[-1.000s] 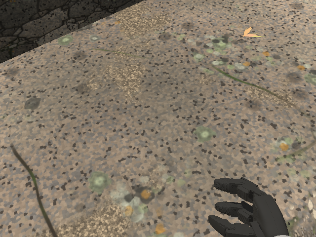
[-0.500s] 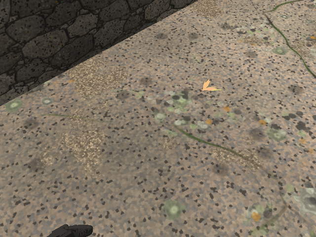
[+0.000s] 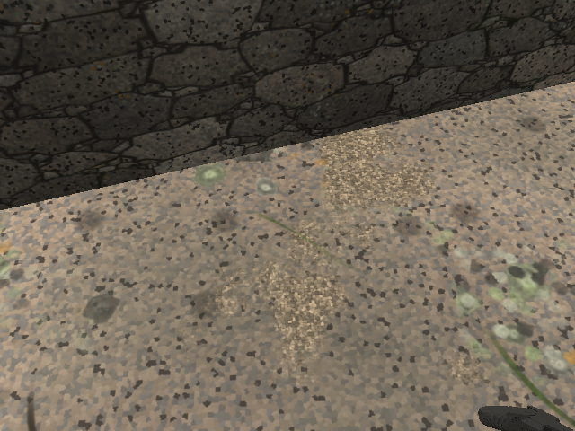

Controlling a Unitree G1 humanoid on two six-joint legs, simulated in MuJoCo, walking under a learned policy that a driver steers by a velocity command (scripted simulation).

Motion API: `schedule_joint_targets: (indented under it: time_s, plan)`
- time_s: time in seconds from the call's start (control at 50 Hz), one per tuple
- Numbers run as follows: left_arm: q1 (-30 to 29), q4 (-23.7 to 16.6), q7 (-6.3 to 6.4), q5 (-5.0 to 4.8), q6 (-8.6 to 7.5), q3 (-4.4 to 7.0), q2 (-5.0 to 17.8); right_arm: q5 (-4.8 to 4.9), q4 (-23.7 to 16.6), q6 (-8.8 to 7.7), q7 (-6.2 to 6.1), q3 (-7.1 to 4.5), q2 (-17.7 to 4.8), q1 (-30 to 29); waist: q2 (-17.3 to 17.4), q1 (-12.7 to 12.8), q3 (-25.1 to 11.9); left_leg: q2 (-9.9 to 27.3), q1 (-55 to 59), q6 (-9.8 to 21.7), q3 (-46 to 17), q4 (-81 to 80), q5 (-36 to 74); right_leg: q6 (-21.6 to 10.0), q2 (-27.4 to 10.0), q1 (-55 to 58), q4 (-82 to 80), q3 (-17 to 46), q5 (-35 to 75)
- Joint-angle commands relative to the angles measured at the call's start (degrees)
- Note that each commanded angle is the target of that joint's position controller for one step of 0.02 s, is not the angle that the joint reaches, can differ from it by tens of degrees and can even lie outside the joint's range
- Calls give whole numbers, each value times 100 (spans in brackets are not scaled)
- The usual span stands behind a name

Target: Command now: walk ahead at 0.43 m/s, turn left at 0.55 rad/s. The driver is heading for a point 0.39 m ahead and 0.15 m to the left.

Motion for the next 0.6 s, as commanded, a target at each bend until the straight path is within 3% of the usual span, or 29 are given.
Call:
schedule_joint_targets:
  time_s: [0.02,0.04,0.06,0.08,0.1,0.12,0.14,0.16,0.18,0.22,0.28,0.32,0.42,0.48,0.5,0.52,0.54,0.56,0.58,0.6]
  plan:
    - [-341,-389,90,-77,93,316,1285,-27,-315,-58,1,-346,-832,624,-805,-853,-281,-698,1248,340,519,-343,-430,-665,-1321,-104,1640,325,6883]
    - [-401,-455,106,-120,87,296,1250,-80,-115,-59,-102,-533,-1203,1459,-642,-1287,-716,-824,2640,524,325,-893,390,-393,-1021,-761,2950,245,6255]
    - [-236,-671,93,135,3,133,686,-161,-34,-18,-257,-639,-1745,1820,512,-1102,-1261,381,4492,865,-1296,-484,2588,-62,-548,-2624,4902,377,1893]
    - [377,-925,19,135,-153,-54,337,-249,-341,-77,-241,-632,-2099,1506,1321,-601,-2483,1920,6100,2348,-4495,-1009,3133,251,551,-4445,6977,1446,-1616]
    - [-289,-953,-27,-27,-265,58,860,-208,-415,-52,-221,-543,-1676,1666,285,-1106,-2830,1706,5873,2068,-4122,-1352,3126,159,243,-4601,7186,2348,-1230]
    - [-675,-1123,-11,-146,-277,40,843,-152,-412,-74,-227,-465,-1385,1346,168,-977,-2053,1464,5167,1797,-3200,-1333,3108,62,19,-4818,6877,2257,-750]
    - [-740,-1063,66,-41,-243,37,802,-46,-426,-80,-244,-414,-1176,1025,-321,-733,-1349,1121,4206,1501,-2615,-1436,2921,76,-204,-4776,6423,2159,-383]
    - [-753,-1073,129,57,-165,94,899,-3,-480,-62,-272,-366,-1005,763,-254,-547,-1023,931,3441,1381,-2294,-1587,2773,100,-328,-4543,6076,2141,-167]
    - [-684,-1095,148,65,-56,132,949,-89,-528,-44,-283,-351,-997,639,-123,-374,-885,810,2796,1333,-2131,-1742,2766,100,-378,-4142,5915,2160,-56]
    - [-583,-1120,181,93,75,106,782,-162,-521,-52,-300,-395,-1113,572,-31,-222,-837,660,2181,1323,-1911,-1829,3095,167,-306,-3851,5469,2066,23]
    - [-767,-1179,232,151,152,43,602,-141,-473,4,-398,-447,-1272,637,95,-247,-972,465,2045,1195,-1731,-1701,3242,298,-125,-3908,4611,2027,458]
    - [-1013,-1244,225,142,193,17,577,-79,-489,114,-474,-446,-1268,621,240,-320,-1078,348,2060,1031,-1783,-1619,2549,348,-42,-3866,4100,2076,864]
    - [-1635,-1452,128,60,209,15,621,-82,-593,328,-579,-452,-1258,620,593,-577,-926,267,2097,803,-2417,-1515,483,314,217,-3645,2868,2219,1093]
    - [-1603,-1505,58,40,116,68,683,-65,-657,376,-560,-434,-1202,609,790,-562,-887,281,2368,716,-2871,-1151,774,179,376,-3235,2012,2235,831]
    - [-1413,-1470,35,33,76,94,679,-24,-702,390,-565,-414,-1155,498,812,-405,-862,174,2364,586,-2937,-963,774,82,380,-2856,1319,2192,1183]
    - [-1208,-1419,23,47,37,139,755,-5,-745,403,-576,-378,-1038,484,750,-308,-822,-34,2131,368,-2880,-700,403,-61,158,-2262,635,2231,1889]
    - [-1066,-1468,58,151,49,238,1153,-92,-808,405,-575,-284,-711,733,-86,-455,-1073,-454,1507,48,-2373,283,-1175,-494,-1040,-1404,596,3134,2759]
    - [-1163,-1440,69,336,145,323,1496,-73,-929,360,-565,-282,-676,1075,-1902,-816,-844,-1358,176,-336,-1284,1370,-3438,-1558,-2161,-993,458,4541,4360]
    - [-1043,-1483,60,313,142,286,1196,-145,-846,282,-536,-419,-1211,1098,-1816,-627,-1002,-960,-121,-612,-1229,2757,-3542,-2096,-2460,-1055,382,5060,4406]
    - [-1154,-1551,76,261,155,204,884,-82,-697,308,-524,-512,-1450,1024,-1197,-563,-920,-833,-72,-707,-1250,3293,-3110,-1896,-2078,-1221,530,4337,4150]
